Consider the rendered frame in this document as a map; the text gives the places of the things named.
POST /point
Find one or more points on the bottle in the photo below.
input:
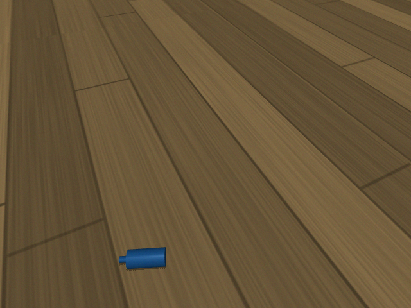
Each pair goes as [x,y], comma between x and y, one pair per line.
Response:
[144,258]

